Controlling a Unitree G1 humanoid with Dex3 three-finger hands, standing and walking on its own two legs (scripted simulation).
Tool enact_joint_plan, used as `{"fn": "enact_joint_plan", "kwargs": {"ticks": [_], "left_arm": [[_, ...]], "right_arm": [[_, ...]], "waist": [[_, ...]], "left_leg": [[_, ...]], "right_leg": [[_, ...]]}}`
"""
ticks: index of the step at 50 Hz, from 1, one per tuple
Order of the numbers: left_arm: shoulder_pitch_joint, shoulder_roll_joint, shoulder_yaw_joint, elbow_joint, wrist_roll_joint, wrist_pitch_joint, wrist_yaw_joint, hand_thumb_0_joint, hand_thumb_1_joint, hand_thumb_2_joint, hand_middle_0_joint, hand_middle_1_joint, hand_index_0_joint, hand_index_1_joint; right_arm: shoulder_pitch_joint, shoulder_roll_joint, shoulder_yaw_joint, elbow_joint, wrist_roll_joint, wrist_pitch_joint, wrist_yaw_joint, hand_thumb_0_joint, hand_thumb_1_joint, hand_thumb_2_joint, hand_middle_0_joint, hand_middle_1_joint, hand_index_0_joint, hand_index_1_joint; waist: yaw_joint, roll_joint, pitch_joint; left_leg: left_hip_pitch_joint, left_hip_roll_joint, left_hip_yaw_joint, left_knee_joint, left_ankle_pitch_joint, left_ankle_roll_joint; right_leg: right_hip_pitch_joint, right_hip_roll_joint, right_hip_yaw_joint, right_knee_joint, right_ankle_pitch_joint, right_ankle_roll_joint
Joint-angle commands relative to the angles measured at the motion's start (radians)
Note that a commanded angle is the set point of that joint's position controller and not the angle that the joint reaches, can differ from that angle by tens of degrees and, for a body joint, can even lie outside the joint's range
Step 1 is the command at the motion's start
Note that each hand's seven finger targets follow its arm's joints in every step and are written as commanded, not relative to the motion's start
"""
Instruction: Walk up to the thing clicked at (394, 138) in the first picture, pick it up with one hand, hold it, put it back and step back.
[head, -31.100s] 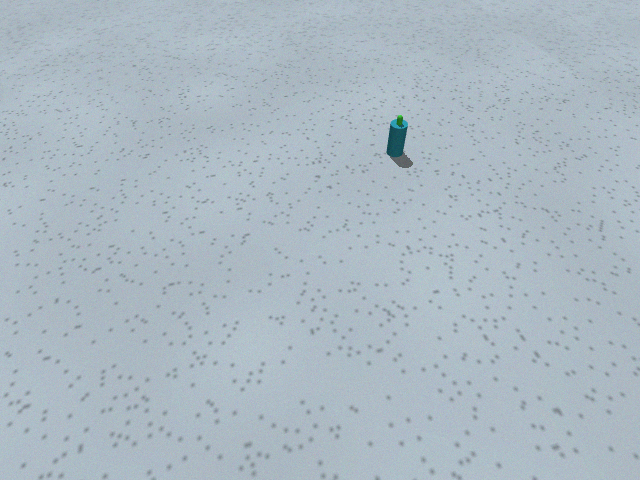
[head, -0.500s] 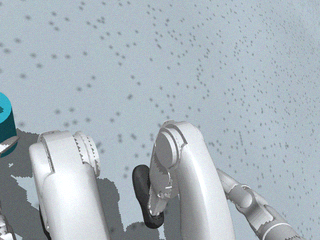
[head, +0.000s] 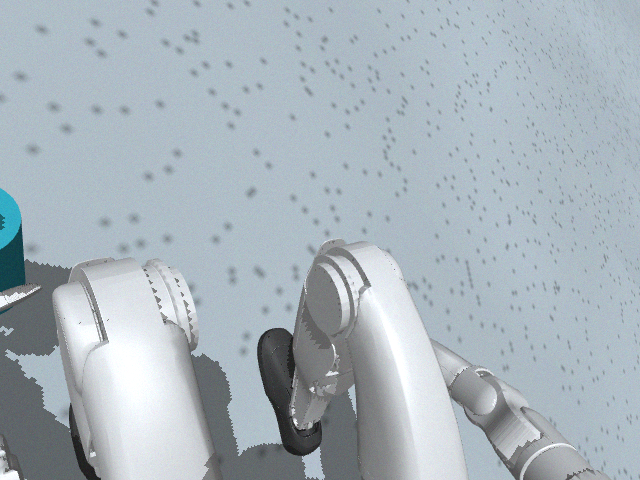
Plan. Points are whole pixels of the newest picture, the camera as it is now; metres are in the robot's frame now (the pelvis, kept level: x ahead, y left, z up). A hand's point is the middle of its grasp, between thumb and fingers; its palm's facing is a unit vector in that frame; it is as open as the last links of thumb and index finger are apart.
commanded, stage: open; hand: left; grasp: from the side
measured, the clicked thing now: out of the picture +0.36 +0.29 -0.16
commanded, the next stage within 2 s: withdraw in 0.12 s
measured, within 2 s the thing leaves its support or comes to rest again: rests again in 0.52 s
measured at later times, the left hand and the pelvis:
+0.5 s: hand out of the picture +0.35 +0.34 -0.14, palm faces +0.51 -0.86 -0.02, open 17.4 cm; pelvis +0.00 +0.00 +0.01, yaw +1 degrees
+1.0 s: hand out of the picture +0.29 +0.41 +0.00, palm faces +0.41 -0.82 -0.40, open 17.4 cm; pelvis +0.01 -0.01 +0.08, yaw +8 degrees
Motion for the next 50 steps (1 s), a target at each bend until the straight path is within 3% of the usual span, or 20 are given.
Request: {"fn": "enact_joint_plan", "kwargs": {"ticks": [1, 4, 8, 11, 19, 22, 23, 25, 27, 31, 32, 35, 36, 37, 38, 39, 40, 43, 46, 50], "left_arm": [[-0.133, 0.131, 0.01, -0.129, 0.0, -0.074, 0.008, 0.0, -0.611, 0.174, -0.424, -0.275, -0.417, -0.287], [-0.133, 0.107, -0.007, -0.105, 0.003, -0.071, 0.01, 0.0, -0.611, 0.141, -0.354, -0.216, -0.349, -0.226], [-0.146, 0.143, 0.01, -0.146, 0.008, -0.076, 0.017, 0.0, -0.611, 0.051, -0.228, -0.089, -0.22, -0.1], [-0.138, 0.109, -0.011, -0.111, 0.011, -0.071, 0.016, 0.0, -0.611, 0.031, -0.178, -0.046, -0.169, -0.059], [-0.12, 0.24, 0.101, -0.311, 0.017, -0.045, -0.002, 0.0, -0.611, 0.1, -0.092, -0.034, -0.084, -0.046], [-0.078, 0.232, 0.105, -0.425, 0.0, 0.014, -0.033, 0.0, -0.611, 0.089, -0.09, -0.04, -0.084, -0.051], [-0.059, 0.191, 0.069, -0.422, -0.006, 0.043, -0.054, 0.0, -0.611, 0.087, -0.092, -0.039, -0.085, -0.051], [-0.094, 0.205, 0.08, -0.513, -0.026, 0.092, -0.083, 0.0, -0.611, 0.087, -0.093, -0.05, -0.09, -0.06], [-0.043, 0.135, 0.033, -0.49, -0.041, 0.16, -0.125, 0.0, -0.611, 0.086, -0.092, -0.063, -0.098, -0.065], [-0.068, 0.079, 0.009, -0.543, -0.095, 0.261, -0.199, 0.0, -0.611, 0.05, -0.075, -0.048, -0.091, -0.039], [-0.097, 0.099, 0.014, -0.578, -0.098, 0.278, -0.21, 0.0, -0.611, 0.046, -0.074, -0.045, -0.09, -0.037], [-0.121, 0.051, -0.026, -0.533, -0.097, 0.328, -0.248, 0.0, -0.531, 0.04, -0.028, 0.0, -0.012, 0.0], [-0.086, 0.275, 0.073, -0.513, 0.058, 0.39, -0.189, 0.0, -0.501, 0.059, -0.048, 0.0, -0.027, -0.01], [-0.117, 0.232, 0.055, -0.541, 0.047, 0.422, -0.174, 0.0, -0.505, 0.06, -0.05, 0.0, -0.029, -0.011], [-0.133, 0.137, -0.004, -0.536, 0.057, 0.45, -0.171, 0.0, -0.526, 0.065, -0.056, 0.0, -0.031, -0.016], [-0.186, 0.211, 0.042, -0.668, 0.072, 0.462, -0.16, 0.0, -0.546, 0.073, -0.065, -0.012, -0.04, -0.033], [-0.097, 0.239, 0.072, -0.643, 0.09, 0.506, -0.145, 0.0, -0.537, 0.071, -0.063, -0.008, -0.039, -0.029], [-0.056, 0.284, 0.107, -0.721, 0.123, 0.603, -0.121, 0.0, -0.475, 0.103, -0.059, -0.067, -0.058, -0.068], [0.052, 0.22, 0.083, -0.757, 0.134, 0.708, -0.104, 0.0, -0.521, 0.072, -0.053, -0.058, -0.052, -0.059], [0.142, 0.088, -0.01, -0.87, 0.14, 0.846, -0.079, 0.0, -0.515, 0.076, -0.054, -0.059, -0.053, -0.06]], "right_arm": [[0.011, -0.358, -0.126, -0.022, -0.004, 0.003, -0.022, 0.0, -0.922, -0.903, 0.201, 0.301, 0.201, 0.301], [0.005, -0.358, -0.123, -0.025, -0.007, 0.007, -0.022, 0.0, -0.919, -0.902, 0.202, 0.301, 0.201, 0.301], [0.007, -0.358, -0.126, -0.024, -0.007, 0.007, -0.021, 0.0, -0.922, -0.904, 0.202, 0.301, 0.201, 0.301], [-0.002, -0.364, -0.131, -0.026, -0.007, 0.01, -0.019, 0.0, -0.923, -0.904, 0.202, 0.301, 0.201, 0.301], [0.041, -0.36, -0.152, -0.025, 0.002, 0.027, -0.028, 0.0, -0.9, -0.901, 0.202, 0.301, 0.201, 0.301], [0.068, -0.349, -0.187, -0.03, 0.027, 0.032, -0.033, 0.0, -0.912, -0.903, 0.202, 0.301, 0.201, 0.3], [0.075, -0.345, -0.2, -0.023, 0.042, 0.033, -0.036, 0.0, -0.913, -0.903, 0.202, 0.3, 0.201, 0.3], [0.099, -0.333, -0.222, -0.022, 0.069, 0.034, -0.046, 0.0, -0.912, -0.903, 0.202, 0.301, 0.201, 0.301], [0.125, -0.323, -0.246, -0.019, 0.096, 0.038, -0.056, 0.0, -0.904, -0.9, 0.202, 0.301, 0.201, 0.301], [0.148, -0.301, -0.284, -0.03, 0.15, 0.037, -0.076, 0.0, -0.892, -0.896, 0.202, 0.301, 0.201, 0.301], [0.152, -0.292, -0.297, -0.031, 0.162, 0.034, -0.083, 0.0, -0.886, -0.895, 0.202, 0.301, 0.201, 0.301], [0.161, -0.281, -0.322, -0.04, 0.186, 0.032, -0.093, 0.0, -0.795, -0.882, 0.202, 0.303, 0.202, 0.303], [0.212, -0.261, -0.386, -0.012, 0.224, 0.045, -0.107, 0.0, -0.875, -0.906, 0.203, 0.302, 0.202, 0.302], [0.202, -0.254, -0.385, -0.046, 0.236, 0.055, -0.111, 0.0, -0.907, -0.908, 0.203, 0.302, 0.202, 0.302], [0.213, -0.241, -0.392, -0.046, 0.244, 0.062, -0.106, 0.0, -0.915, -0.911, 0.203, 0.302, 0.202, 0.302], [0.238, -0.236, -0.406, -0.032, 0.25, 0.07, -0.104, 0.0, -0.931, -0.916, 0.202, 0.302, 0.202, 0.302], [0.252, -0.227, -0.42, -0.031, 0.265, 0.077, -0.11, 0.0, -0.928, -0.915, 0.202, 0.302, 0.202, 0.302], [0.292, -0.203, -0.452, -0.03, 0.293, 0.096, -0.117, 0.0, -0.896, -0.902, 0.201, 0.301, 0.201, 0.301], [0.28, -0.174, -0.487, -0.057, 0.326, 0.109, -0.131, 0.0, -0.896, -0.902, 0.201, 0.301, 0.201, 0.301], [0.307, -0.154, -0.528, -0.085, 0.356, 0.119, -0.149, 0.0, -0.896, -0.902, 0.201, 0.301, 0.201, 0.301]], "waist": [[-0.085, 0.532, -0.516], [-0.098, 0.531, -0.487], [-0.086, 0.549, -0.507], [-0.1, 0.537, -0.474], [-0.046, 0.657, -0.593], [-0.021, 0.699, -0.65], [-0.022, 0.696, -0.634], [-0.009, 0.701, -0.651], [-0.012, 0.651, -0.649], [0.002, 0.572, -0.666], [0.014, 0.559, -0.688], [0.004, 0.538, -0.677], [0.081, 0.612, -0.791], [0.074, 0.639, -0.811], [0.058, 0.639, -0.811], [0.083, 0.687, -0.834], [0.116, 0.701, -0.883], [0.139, 0.685, -0.921], [0.158, 0.603, -0.902], [0.14, 0.516, -0.956]], "left_leg": [[0.381, 0.054, 0.109, -0.368, 0.058, -0.029], [0.375, 0.055, 0.102, -0.377, 0.048, -0.031], [0.386, 0.054, 0.108, -0.372, 0.064, -0.03], [0.382, 0.058, 0.1, -0.385, 0.032, -0.032], [0.475, 0.064, 0.11, -0.419, 0.1, -0.043], [0.478, 0.056, 0.142, -0.435, 0.097, -0.039], [0.461, 0.053, 0.147, -0.447, 0.078, -0.038], [0.424, 0.046, 0.162, -0.457, 0.049, -0.029], [0.399, 0.042, 0.166, -0.472, 0.023, -0.022], [0.341, 0.033, 0.171, -0.486, -0.011, -0.004], [0.34, 0.033, 0.181, -0.484, -0.024, 0.002], [0.34, 0.031, 0.181, -0.506, -0.054, 0.005], [0.472, 0.035, 0.213, -0.573, -0.002, 0.005], [0.47, 0.04, 0.207, -0.606, -0.013, 0.004], [0.48, 0.041, 0.208, -0.624, -0.012, 0.0], [0.508, 0.042, 0.212, -0.645, 0.002, -0.003], [0.556, 0.038, 0.224, -0.662, 0.04, -0.005], [0.544, 0.03, 0.254, -0.673, 0.095, 0.003], [0.524, 0.024, 0.281, -0.731, 0.024, 0.017], [0.588, 0.022, 0.285, -0.812, 0.02, 0.024]], "right_leg": [[0.183, 0.021, -0.129, -0.155, 0.139, -0.07], [0.176, 0.018, -0.131, -0.157, 0.133, -0.068], [0.177, 0.018, -0.126, -0.154, 0.145, -0.07], [0.153, 0.013, -0.13, -0.154, 0.119, -0.068], [0.184, 0.008, -0.109, -0.144, 0.159, -0.074], [0.182, 0.005, -0.082, -0.159, 0.16, -0.081], [0.151, 0.001, -0.075, -0.163, 0.148, -0.083], [0.14, -0.001, -0.063, -0.176, 0.134, -0.085], [0.124, -0.004, -0.056, -0.196, 0.113, -0.083], [0.09, -0.013, -0.041, -0.216, 0.089, -0.084], [0.083, -0.014, -0.03, -0.228, 0.076, -0.086], [0.047, -0.022, -0.019, -0.238, 0.05, -0.089], [0.087, -0.032, 0.01, -0.284, 0.051, -0.094], [0.075, -0.032, 0.013, -0.285, 0.045, -0.095], [0.06, -0.036, 0.019, -0.283, 0.05, -0.097], [0.049, -0.037, 0.021, -0.279, 0.058, -0.103], [0.057, -0.042, 0.032, -0.29, 0.071, -0.104], [0.078, -0.044, 0.056, -0.307, 0.09, -0.111], [0.092, -0.045, 0.087, -0.388, 0.03, -0.111], [0.153, -0.053, 0.108, -0.487, 0.02, -0.106]]}}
